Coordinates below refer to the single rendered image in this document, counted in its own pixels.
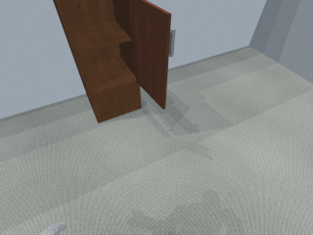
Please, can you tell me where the handle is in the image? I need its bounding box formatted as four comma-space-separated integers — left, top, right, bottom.
168, 28, 176, 58

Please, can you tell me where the robot left hand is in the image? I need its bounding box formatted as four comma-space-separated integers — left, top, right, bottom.
40, 222, 67, 235

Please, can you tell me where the cupboard door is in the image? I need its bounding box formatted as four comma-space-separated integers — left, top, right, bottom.
128, 0, 171, 110

